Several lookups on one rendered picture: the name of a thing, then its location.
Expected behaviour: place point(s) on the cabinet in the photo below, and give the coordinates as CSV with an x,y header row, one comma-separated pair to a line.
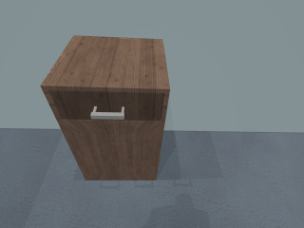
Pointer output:
x,y
112,150

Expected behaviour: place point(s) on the handle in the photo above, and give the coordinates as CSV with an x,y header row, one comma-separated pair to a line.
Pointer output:
x,y
106,115

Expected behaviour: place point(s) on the drawer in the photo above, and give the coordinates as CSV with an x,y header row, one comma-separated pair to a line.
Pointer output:
x,y
78,105

